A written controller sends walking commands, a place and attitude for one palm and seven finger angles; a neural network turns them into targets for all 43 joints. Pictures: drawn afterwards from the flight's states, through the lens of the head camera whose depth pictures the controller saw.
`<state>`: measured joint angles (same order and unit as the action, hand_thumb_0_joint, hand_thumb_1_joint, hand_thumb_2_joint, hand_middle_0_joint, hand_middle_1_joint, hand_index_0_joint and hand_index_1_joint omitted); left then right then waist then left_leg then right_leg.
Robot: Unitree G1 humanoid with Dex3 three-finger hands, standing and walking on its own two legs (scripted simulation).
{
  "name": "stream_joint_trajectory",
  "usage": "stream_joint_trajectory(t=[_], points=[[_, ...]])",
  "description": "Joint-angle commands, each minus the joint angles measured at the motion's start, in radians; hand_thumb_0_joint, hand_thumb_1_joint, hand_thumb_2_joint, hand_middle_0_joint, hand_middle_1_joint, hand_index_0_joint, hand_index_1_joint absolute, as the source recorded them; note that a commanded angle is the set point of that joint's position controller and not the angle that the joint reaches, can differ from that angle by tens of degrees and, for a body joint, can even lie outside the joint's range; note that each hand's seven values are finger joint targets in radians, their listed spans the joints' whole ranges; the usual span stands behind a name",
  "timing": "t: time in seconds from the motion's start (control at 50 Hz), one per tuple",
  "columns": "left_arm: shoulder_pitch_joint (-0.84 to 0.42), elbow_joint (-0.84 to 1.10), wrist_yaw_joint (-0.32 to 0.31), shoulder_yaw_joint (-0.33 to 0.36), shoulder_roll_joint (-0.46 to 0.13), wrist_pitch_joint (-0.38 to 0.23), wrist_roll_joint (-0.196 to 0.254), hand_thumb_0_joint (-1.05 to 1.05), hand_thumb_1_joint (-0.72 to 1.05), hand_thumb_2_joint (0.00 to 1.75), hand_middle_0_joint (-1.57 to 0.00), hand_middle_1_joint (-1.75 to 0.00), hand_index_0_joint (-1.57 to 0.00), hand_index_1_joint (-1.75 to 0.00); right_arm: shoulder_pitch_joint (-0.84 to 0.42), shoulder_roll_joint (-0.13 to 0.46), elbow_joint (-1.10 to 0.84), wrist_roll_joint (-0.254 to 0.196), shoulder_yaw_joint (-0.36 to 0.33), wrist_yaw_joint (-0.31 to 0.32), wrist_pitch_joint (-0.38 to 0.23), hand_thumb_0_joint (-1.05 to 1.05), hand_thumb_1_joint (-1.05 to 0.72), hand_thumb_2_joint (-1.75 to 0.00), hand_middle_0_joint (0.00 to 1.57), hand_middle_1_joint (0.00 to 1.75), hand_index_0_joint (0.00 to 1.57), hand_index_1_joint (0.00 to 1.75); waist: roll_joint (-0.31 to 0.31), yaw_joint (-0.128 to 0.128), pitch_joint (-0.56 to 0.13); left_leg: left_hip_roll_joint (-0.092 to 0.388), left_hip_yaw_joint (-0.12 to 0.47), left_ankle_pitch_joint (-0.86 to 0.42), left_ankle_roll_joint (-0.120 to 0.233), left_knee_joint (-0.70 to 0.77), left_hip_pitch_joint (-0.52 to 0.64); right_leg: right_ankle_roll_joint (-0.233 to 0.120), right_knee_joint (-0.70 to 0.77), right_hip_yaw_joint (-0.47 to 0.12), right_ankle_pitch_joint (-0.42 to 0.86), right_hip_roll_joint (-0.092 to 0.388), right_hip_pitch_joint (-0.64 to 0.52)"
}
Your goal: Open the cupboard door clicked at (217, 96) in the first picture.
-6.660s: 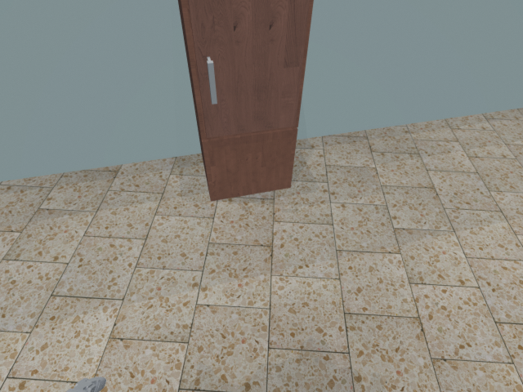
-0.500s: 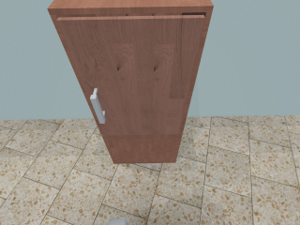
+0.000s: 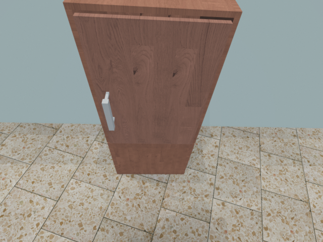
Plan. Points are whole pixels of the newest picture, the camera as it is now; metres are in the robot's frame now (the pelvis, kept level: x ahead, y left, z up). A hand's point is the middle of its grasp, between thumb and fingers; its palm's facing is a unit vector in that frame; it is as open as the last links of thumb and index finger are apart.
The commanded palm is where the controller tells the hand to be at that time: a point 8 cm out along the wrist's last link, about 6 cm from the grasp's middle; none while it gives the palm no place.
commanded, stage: come to a stop and stand still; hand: left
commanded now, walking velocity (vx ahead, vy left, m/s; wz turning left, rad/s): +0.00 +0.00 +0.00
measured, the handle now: (109, 111) +0.54 +0.22 -0.09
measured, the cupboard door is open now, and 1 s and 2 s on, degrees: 0 0 0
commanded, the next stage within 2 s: look again from close up in 0.64 s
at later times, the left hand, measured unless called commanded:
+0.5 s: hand out of the picture -0.03 +0.09 -0.18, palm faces +0.06 -0.98 -0.19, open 7.3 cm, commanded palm none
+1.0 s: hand out of the picture -0.01 +0.16 -0.18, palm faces +0.06 -0.97 -0.23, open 7.4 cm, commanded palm none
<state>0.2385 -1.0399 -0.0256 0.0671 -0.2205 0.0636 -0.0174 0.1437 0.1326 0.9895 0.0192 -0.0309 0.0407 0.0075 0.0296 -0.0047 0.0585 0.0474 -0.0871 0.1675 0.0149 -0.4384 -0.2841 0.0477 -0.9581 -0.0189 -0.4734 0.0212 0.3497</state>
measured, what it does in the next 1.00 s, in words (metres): steps on the spot: right foot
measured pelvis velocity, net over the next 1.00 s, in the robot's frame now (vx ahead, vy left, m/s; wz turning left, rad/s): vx -0.03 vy -0.03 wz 0.02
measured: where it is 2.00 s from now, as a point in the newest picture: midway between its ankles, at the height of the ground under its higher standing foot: outside the picture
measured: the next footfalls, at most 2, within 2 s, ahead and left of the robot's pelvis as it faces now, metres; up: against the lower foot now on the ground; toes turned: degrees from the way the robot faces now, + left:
right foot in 0.12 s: -0.02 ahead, -0.15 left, +0.00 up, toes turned -2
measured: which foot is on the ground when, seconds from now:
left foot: down 0.00-1.00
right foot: up 0.00-0.10, down 0.12-1.00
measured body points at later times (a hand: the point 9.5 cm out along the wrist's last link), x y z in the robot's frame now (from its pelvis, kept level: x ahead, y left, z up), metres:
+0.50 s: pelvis -0.03 -0.07 +0.00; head -0.02 -0.08 +0.45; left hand -0.03 +0.14 -0.16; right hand -0.05 -0.29 -0.17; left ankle -0.01 +0.10 -0.74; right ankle -0.06 -0.15 -0.74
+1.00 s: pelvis -0.03 -0.03 -0.01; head -0.04 -0.03 +0.44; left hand -0.01 +0.21 -0.16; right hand +0.02 -0.27 -0.16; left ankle -0.01 +0.10 -0.74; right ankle -0.06 -0.15 -0.74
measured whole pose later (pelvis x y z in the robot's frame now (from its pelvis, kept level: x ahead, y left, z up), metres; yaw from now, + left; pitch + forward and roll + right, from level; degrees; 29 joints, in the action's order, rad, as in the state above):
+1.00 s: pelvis -0.03 -0.03 -0.01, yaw +1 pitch -2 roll +0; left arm 0.31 -1.03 -0.04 0.02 -0.19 -0.01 -0.02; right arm 0.27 0.18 1.03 0.02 -0.02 0.04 -0.01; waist 0.01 0.01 -0.01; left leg 0.03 -0.03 0.28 -0.01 -0.55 -0.25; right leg 0.00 -0.52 0.05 -0.35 0.02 0.15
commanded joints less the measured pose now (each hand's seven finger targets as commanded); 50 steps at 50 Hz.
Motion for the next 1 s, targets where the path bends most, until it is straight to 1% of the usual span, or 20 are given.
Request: stream_joint_trajectory(t=[0.0, 0.04, 0.06, 0.08, 0.1, 0.12, 0.14, 0.16, 0.24, 0.32, 0.36, 0.42, 0.58, 0.7, 0.72, 0.74, 0.78, 0.84, 0.88, 0.98], points=[[0.024, 0.053, 0.008, -0.011, -0.006, -0.024, 0.003, 0.0, 0.9, 0.9, -0.2, -0.3, -0.2, -0.3, 0.102, 0.206, 0.0, 0.009, -0.054, -0.001, 0.005, 0.0, -0.9, -0.9, 0.2, 0.3, 0.2, 0.3, -0.237, 0.045, -0.108, 0.234, 0.248, -0.11, 0.137, 0.154, 0.173, -0.014, 0.26, 0.054, -0.027, 0.009, -0.018], [0.077, 0.025, 0.008, -0.013, -0.007, -0.033, 0.005, 0.0, 0.9, 0.9, -0.2, -0.3, -0.2, -0.3, 0.097, 0.204, 0.01, 0.004, -0.054, -0.008, 0.006, 0.0, -0.9, -0.9, 0.2, 0.3, 0.2, 0.3, -0.232, 0.02, -0.107, 0.201, 0.231, -0.048, 0.107, 0.137, 0.115, -0.025, 0.426, 0.077, 0.085, -0.004, -0.123], [0.125, 0.004, 0.006, -0.012, -0.01, -0.039, 0.003, 0.0, 0.9, 0.9, -0.2, -0.3, -0.2, -0.3, 0.09, 0.2, 0.013, -0.001, -0.054, -0.01, 0.008, 0.0, -0.9, -0.9, 0.2, 0.3, 0.2, 0.3, -0.195, -0.002, -0.108, 0.168, 0.195, 0.01, 0.071, 0.108, 0.059, -0.028, 0.557, 0.093, 0.201, -0.005, -0.215], [0.152, -0.007, 0.001, -0.008, -0.044, -0.045, -0.002, 0.0, 0.9, 0.9, -0.2, -0.3, -0.2, -0.3, 0.093, 0.161, 0.013, -0.008, -0.051, -0.013, 0.01, 0.0, -0.9, -0.9, 0.2, 0.3, 0.2, 0.3, -0.102, -0.012, -0.094, 0.108, 0.14, 0.084, 0.021, 0.043, -0.021, -0.044, 0.649, 0.035, 0.25, 0.043, -0.285], [0.133, -0.004, -0.005, -0.005, -0.104, -0.056, -0.009, 0.0, 0.9, 0.9, -0.2, -0.3, -0.2, -0.3, 0.087, 0.096, 0.002, -0.017, -0.036, -0.016, 0.014, 0.0, -0.9, -0.9, 0.2, 0.3, 0.2, 0.3, 0.091, -0.001, -0.052, 0.027, 0.061, 0.183, -0.034, -0.069, -0.099, -0.1, 0.732, -0.163, 0.184, 0.201, -0.242], [0.066, 0.017, -0.006, -0.006, -0.139, -0.059, -0.004, 0.0, 0.9, 0.9, -0.2, -0.3, -0.2, -0.3, 0.051, 0.074, -0.02, -0.012, -0.021, -0.024, 0.019, 0.0, -0.9, -0.9, 0.2, 0.3, 0.2, 0.3, 0.174, 0.002, 0.005, 0.013, 0.045, 0.248, -0.044, -0.108, -0.08, -0.152, 0.788, -0.216, 0.124, 0.286, -0.096], [0.026, 0.034, -0.005, -0.014, -0.137, -0.058, -0.004, 0.0, 0.9, 0.9, -0.2, -0.3, -0.2, -0.3, 0.048, 0.086, -0.015, -0.007, -0.022, -0.031, 0.02, 0.0, -0.9, -0.9, 0.2, 0.3, 0.2, 0.3, 0.115, 0.007, 0.01, 0.017, 0.065, 0.249, -0.039, -0.148, -0.021, -0.173, 0.797, -0.198, 0.032, 0.286, -0.017], [0.015, 0.03, -0.009, -0.011, -0.114, -0.068, -0.003, 0.0, 0.9, 0.9, -0.2, -0.3, -0.2, -0.3, 0.047, 0.086, -0.003, 0.002, -0.023, -0.029, 0.025, 0.0, -0.9, -0.9, 0.2, 0.3, 0.2, 0.3, 0.233, 0.001, 0.05, 0.024, 0.078, 0.219, -0.033, -0.17, -0.052, -0.168, 0.795, -0.197, 0.081, 0.235, -0.007], [0.037, -0.005, -0.011, -0.032, -0.051, -0.081, 0.007, 0.0, 0.9, 0.9, -0.2, -0.3, -0.2, -0.3, 0.141, 0.074, 0.075, -0.005, -0.011, -0.018, 0.012, 0.0, -0.9, -0.9, 0.2, 0.3, 0.2, 0.3, 0.118, 0.025, 0.035, 0.019, 0.067, 0.102, -0.038, -0.135, -0.002, -0.156, 0.66, -0.073, 0.498, 0.176, -0.117], [0.079, -0.033, -0.012, -0.038, -0.029, -0.079, 0.017, 0.0, 0.9, 0.9, -0.2, -0.3, -0.2, -0.3, 0.188, 0.081, 0.121, -0.008, -0.002, -0.005, -0.002, 0.0, -0.9, -0.9, 0.2, 0.3, 0.2, 0.3, 0.034, 0.015, 0.012, 0.046, 0.095, -0.126, -0.03, -0.006, 0.109, -0.102, 0.62, -0.035, 0.465, 0.115, -0.12], [0.086, -0.036, -0.016, -0.04, -0.014, -0.074, 0.014, 0.0, 0.9, 0.9, -0.2, -0.3, -0.2, -0.3, 0.188, 0.088, 0.128, -0.007, 0.0, -0.001, 0.002, 0.0, -0.9, -0.9, 0.2, 0.3, 0.2, 0.3, 0.042, 0.011, 0.06, 0.06, 0.09, -0.083, -0.032, 0.004, 0.112, -0.088, 0.671, -0.058, 0.373, 0.107, -0.085], [0.096, -0.056, -0.014, -0.034, -0.035, -0.073, 0.018, 0.0, 0.9, 0.9, -0.2, -0.3, -0.2, -0.3, 0.19, 0.079, 0.148, -0.008, 0.006, 0.004, 0.0, 0.0, -0.9, -0.9, 0.2, 0.3, 0.2, 0.3, -0.065, 0.005, 0.007, 0.057, 0.081, -0.128, -0.037, 0.005, 0.132, -0.078, 0.643, -0.037, 0.468, 0.1, -0.16], [0.107, -0.071, -0.013, -0.039, -0.01, -0.073, 0.014, 0.0, 0.9, 0.9, -0.2, -0.3, -0.2, -0.3, 0.194, 0.066, 0.154, -0.006, 0.006, 0.004, 0.002, 0.0, -0.9, -0.9, 0.2, 0.3, 0.2, 0.3, -0.021, 0.011, 0.05, 0.053, 0.082, -0.057, -0.037, 0.03, 0.128, -0.086, 0.703, -0.045, 0.278, 0.091, -0.118], [0.126, -0.074, -0.013, -0.041, 0.006, -0.074, 0.013, 0.0, 0.9, 0.9, -0.2, -0.3, -0.2, -0.3, 0.197, 0.066, 0.152, -0.006, 0.008, 0.004, -0.004, 0.0, -0.9, -0.9, 0.2, 0.3, 0.2, 0.3, -0.013, 0.01, 0.06, 0.055, 0.088, -0.062, -0.032, 0.044, 0.125, -0.086, 0.699, -0.036, 0.251, 0.082, -0.113], [0.118, 0.021, -0.017, -0.05, -0.19, -0.1, -0.016, 0.0, 0.9, 0.9, -0.2, -0.3, -0.2, -0.3, 0.132, 0.192, 0.013, 0.003, -0.002, -0.015, -0.007, 0.0, -0.9, -0.9, 0.2, 0.3, 0.2, 0.3, 0.03, 0.031, 0.167, 0.019, 0.132, -0.045, -0.024, -0.052, 0.034, -0.059, 0.676, -0.033, 0.399, 0.081, -0.062], [0.098, 0.019, -0.02, -0.021, -0.116, -0.112, -0.007, 0.0, 0.9, 0.9, -0.2, -0.3, -0.2, -0.3, 0.136, 0.169, -0.008, 0.011, -0.016, -0.006, -0.03, 0.0, -0.9, -0.9, 0.2, 0.3, 0.2, 0.3, -0.113, 0.024, -0.013, 0.034, 0.106, -0.035, -0.015, -0.08, 0.057, -0.096, 0.582, -0.086, 0.501, 0.147, -0.133], [0.12, 0.026, -0.021, -0.022, -0.094, -0.115, -0.001, 0.0, 0.9, 0.9, -0.2, -0.3, -0.2, -0.3, 0.179, 0.115, 0.01, 0.008, -0.009, 0.008, -0.039, 0.0, -0.9, -0.9, 0.2, 0.3, 0.2, 0.3, -0.065, 0.019, -0.164, 0.012, 0.098, -0.056, -0.01, -0.111, 0.049, -0.123, 0.549, -0.075, 0.665, 0.157, -0.258], [0.126, 0.035, -0.021, -0.028, -0.063, -0.101, -0.002, 0.0, 0.9, 0.9, -0.2, -0.3, -0.2, -0.3, 0.189, 0.095, -0.005, 0.004, -0.004, 0.0, -0.029, 0.0, -0.9, -0.9, 0.2, 0.3, 0.2, 0.3, 0.109, 0.018, -0.106, 0.006, 0.079, -0.01, -0.003, -0.104, 0.018, -0.121, 0.542, -0.054, 0.646, 0.145, -0.23], [0.118, 0.052, -0.02, -0.026, -0.067, -0.094, -0.003, 0.0, 0.9, 0.9, -0.2, -0.3, -0.2, -0.3, 0.175, 0.124, -0.016, 0.001, -0.011, -0.001, -0.028, 0.0, -0.9, -0.9, 0.2, 0.3, 0.2, 0.3, 0.083, 0.016, -0.038, 0.018, 0.088, -0.082, 0.003, -0.077, 0.023, -0.112, 0.529, -0.028, 0.618, 0.118, -0.18], [0.133, 0.07, -0.019, -0.035, -0.065, -0.076, -0.001, 0.0, 0.9, 0.9, -0.2, -0.3, -0.2, -0.3, 0.162, 0.155, -0.017, 0.0, -0.008, -0.005, -0.024, 0.0, -0.9, -0.9, 0.2, 0.3, 0.2, 0.3, -0.062, 0.003, -0.002, 0.055, 0.122, -0.215, 0.018, -0.046, 0.043, -0.081, 0.506, 0.007, 0.424, 0.069, -0.138]])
